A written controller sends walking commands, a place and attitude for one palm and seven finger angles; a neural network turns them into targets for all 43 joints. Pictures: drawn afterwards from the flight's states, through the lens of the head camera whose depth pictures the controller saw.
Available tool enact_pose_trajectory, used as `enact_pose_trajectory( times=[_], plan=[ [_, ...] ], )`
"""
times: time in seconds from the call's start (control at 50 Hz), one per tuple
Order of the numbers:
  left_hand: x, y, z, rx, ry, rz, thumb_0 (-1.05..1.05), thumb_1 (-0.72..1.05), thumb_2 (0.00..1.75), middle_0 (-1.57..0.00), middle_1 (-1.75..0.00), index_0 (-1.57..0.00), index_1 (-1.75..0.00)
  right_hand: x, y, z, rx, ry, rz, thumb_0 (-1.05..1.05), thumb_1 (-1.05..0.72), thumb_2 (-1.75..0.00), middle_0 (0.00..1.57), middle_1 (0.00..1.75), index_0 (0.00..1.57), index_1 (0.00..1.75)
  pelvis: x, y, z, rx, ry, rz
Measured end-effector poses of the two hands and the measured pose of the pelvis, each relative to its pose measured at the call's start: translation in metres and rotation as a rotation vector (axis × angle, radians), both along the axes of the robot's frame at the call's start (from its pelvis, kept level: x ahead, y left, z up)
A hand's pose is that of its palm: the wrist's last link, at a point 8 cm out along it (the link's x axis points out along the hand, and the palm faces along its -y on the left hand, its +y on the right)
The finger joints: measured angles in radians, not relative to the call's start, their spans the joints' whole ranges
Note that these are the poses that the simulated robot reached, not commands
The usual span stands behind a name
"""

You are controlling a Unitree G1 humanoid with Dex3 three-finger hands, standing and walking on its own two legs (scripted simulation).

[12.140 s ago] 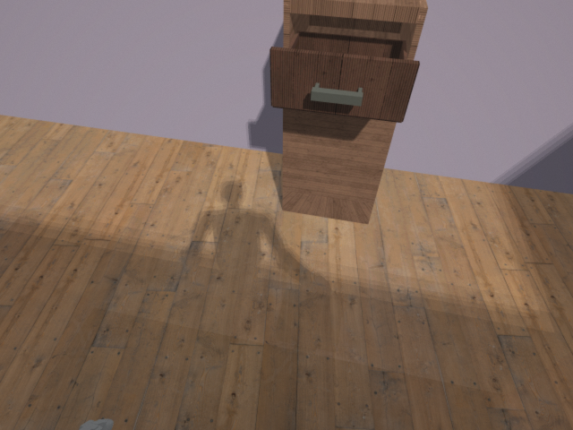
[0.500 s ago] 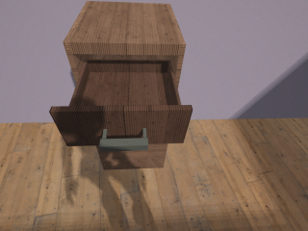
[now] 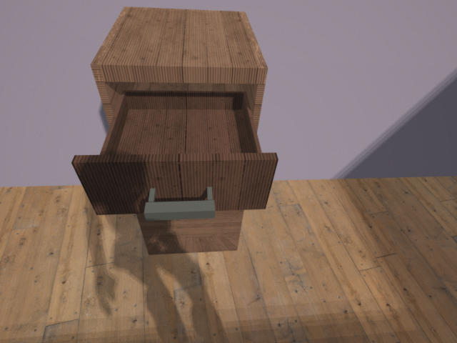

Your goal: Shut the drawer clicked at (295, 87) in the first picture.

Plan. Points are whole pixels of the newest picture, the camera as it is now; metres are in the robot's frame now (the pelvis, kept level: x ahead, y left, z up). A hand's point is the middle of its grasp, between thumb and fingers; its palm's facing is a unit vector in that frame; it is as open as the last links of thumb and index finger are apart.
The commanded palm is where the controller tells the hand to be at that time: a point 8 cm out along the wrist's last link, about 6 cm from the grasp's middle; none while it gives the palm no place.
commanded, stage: look again from close up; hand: left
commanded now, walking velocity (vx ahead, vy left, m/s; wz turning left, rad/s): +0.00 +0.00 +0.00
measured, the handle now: (181, 201) +0.37 +0.12 +0.04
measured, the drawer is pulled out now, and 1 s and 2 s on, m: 0.28 0.28 0.28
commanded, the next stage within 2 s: shuffle to correct the standing spot in 0.10 s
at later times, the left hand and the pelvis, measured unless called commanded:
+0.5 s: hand out of the picture -0.07 +0.16 -0.22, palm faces +0.03 -1.00 -0.06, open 7.4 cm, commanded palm none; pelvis -0.03 +0.02 -0.02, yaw +1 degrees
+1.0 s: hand out of the picture -0.03 +0.21 -0.18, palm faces +0.10 -0.99 -0.12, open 7.4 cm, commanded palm none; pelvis -0.03 +0.04 +0.01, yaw +7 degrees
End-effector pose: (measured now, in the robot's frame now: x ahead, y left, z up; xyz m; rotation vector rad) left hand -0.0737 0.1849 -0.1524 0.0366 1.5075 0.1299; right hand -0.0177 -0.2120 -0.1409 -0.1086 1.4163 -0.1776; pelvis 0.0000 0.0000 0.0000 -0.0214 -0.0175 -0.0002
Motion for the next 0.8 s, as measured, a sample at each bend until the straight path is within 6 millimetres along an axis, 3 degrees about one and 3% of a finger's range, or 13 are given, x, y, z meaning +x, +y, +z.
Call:
enact_pose_trajectory(
  times=[0.18, 0.3, 0.4, 0.44, 0.5, 0.6, 0.7, 0.8],
  plan=[
    [-0.007, 0.002, 0.0, 0.007, -0.013, 0.006, 0.0, 0.91, 0.89, -0.2, -0.29, -0.2, -0.3, -0.01, 0.003, -0.001, 0.005, -0.003, -0.001, 0.01, -0.92, -0.9, 0.2, 0.3, 0.2, 0.3, -0.011, 0.001, 0.0, -0.002, -0.005, 0.003],
    [-0.025, 0.004, 0.003, 0.009, 0.002, 0.023, 0.0, 0.91, 0.89, -0.19, -0.29, -0.2, -0.3, -0.017, 0.002, 0.002, -0.005, 0.0, 0.002, 0.01, -0.92, -0.9, 0.2, 0.3, 0.2, 0.3, -0.022, 0.003, 0.003, -0.01, -0.002, 0.01],
    [-0.036, 0.01, -0.012, -0.014, 0.04, 0.038, 0.0, 0.9, 0.89, -0.2, -0.29, -0.2, -0.3, -0.028, 0.004, 0.004, -0.041, -0.006, -0.026, 0.01, -0.92, -0.9, 0.2, 0.3, 0.2, 0.3, -0.026, 0.008, -0.004, -0.035, -0.021, 0.028],
    [-0.028, 0.015, -0.027, -0.031, 0.038, 0.012, 0.0, 0.9, 0.89, -0.2, -0.3, -0.2, -0.3, -0.038, 0.007, 0.003, -0.063, -0.024, -0.056, 0.01, -0.92, -0.9, 0.2, 0.3, 0.2, 0.3, -0.024, 0.012, -0.011, -0.045, -0.029, 0.017],
    [0.001, 0.027, -0.043, -0.045, -0.019, -0.031, 0.0, 0.9, 0.89, -0.2, -0.29, -0.2, -0.3, -0.062, 0.016, -0.002, -0.087, -0.003, -0.069, 0.0, -0.91, -0.9, 0.2, 0.3, 0.2, 0.3, -0.028, 0.019, -0.021, -0.038, -0.027, 0.016],
    [0.051, 0.053, -0.023, -0.004, -0.18, -0.03, 0.01, 0.92, 0.89, -0.2, -0.29, -0.2, -0.3, -0.094, 0.039, 0.014, -0.055, 0.119, -0.036, 0.0, -0.91, -0.9, 0.2, 0.3, 0.2, 0.3, -0.035, 0.029, -0.005, -0.039, 0.001, 0.048],
    [0.059, 0.083, 0.001, 0.05, -0.22, -0.009, 0.01, 0.94, 0.89, -0.19, -0.29, -0.2, -0.3, -0.092, 0.051, 0.027, -0.039, 0.13, -0.02, 0.01, -0.91, -0.9, 0.2, 0.3, 0.2, 0.3, -0.035, 0.037, 0.01, -0.061, 0.041, 0.079],
    [0.051, 0.096, 0.004, 0.067, -0.177, -0.017, 0.0, 0.92, 0.89, -0.19, -0.29, -0.2, -0.3, -0.078, 0.053, 0.029, -0.047, 0.088, -0.003, 0.01, -0.91, -0.9, 0.2, 0.3, 0.21, 0.3, -0.034, 0.041, 0.012, -0.07, 0.047, 0.103]
  ],
)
